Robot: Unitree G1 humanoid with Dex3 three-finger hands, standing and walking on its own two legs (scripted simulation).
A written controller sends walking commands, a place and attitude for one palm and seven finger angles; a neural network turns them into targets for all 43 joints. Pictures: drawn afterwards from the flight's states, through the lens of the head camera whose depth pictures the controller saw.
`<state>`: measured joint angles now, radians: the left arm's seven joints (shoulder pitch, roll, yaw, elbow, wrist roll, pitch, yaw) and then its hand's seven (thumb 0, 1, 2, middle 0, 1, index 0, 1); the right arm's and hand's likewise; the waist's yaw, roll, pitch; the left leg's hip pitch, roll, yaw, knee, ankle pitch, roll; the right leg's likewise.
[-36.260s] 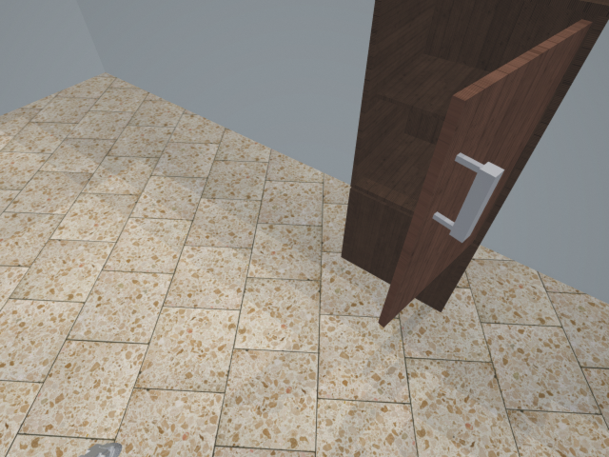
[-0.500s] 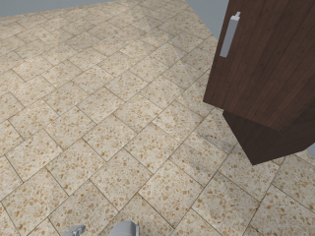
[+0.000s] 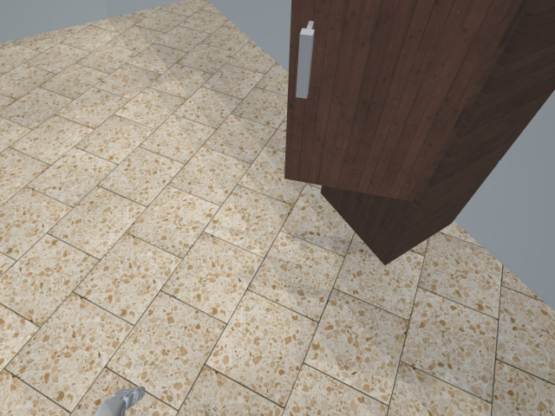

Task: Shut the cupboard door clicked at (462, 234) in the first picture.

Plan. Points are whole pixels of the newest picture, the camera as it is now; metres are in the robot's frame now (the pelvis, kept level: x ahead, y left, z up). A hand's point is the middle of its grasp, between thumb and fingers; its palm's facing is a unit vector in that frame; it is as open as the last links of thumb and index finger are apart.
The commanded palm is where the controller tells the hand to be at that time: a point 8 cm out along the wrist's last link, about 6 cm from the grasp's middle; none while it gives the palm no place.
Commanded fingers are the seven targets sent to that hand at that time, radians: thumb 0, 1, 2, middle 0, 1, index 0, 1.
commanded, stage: turn to face it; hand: left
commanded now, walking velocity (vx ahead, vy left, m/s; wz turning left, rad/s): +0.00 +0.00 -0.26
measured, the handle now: (306, 60) +0.77 -0.03 +0.08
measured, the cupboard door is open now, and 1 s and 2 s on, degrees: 45 45 45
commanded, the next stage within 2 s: take the last steps up to it in 0.08 s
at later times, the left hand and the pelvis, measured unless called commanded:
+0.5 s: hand out of the picture +0.12 +0.18 -0.17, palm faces -0.12 -0.98 -0.15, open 7.4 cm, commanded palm none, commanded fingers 0.00 0.90 0.90 -0.20 -0.30 -0.20 -0.30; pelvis +0.05 +0.00 +0.01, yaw -8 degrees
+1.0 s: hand (244, 329) +0.28 +0.07 -0.16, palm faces -0.13 -0.97 -0.22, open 7.1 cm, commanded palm none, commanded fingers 0.00 0.90 0.90 -0.20 -0.30 -0.20 -0.30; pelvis +0.18 -0.10 +0.01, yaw -9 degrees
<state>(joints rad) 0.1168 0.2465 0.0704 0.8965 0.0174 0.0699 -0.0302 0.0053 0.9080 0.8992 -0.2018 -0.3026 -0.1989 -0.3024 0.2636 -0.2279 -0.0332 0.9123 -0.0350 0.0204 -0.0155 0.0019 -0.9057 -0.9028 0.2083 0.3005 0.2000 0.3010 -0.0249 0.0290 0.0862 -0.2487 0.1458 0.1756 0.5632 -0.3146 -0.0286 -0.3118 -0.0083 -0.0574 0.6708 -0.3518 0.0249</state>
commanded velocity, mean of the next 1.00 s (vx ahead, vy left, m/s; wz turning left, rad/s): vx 0.23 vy -0.04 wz -0.10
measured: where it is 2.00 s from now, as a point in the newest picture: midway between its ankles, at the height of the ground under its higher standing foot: (310, 393)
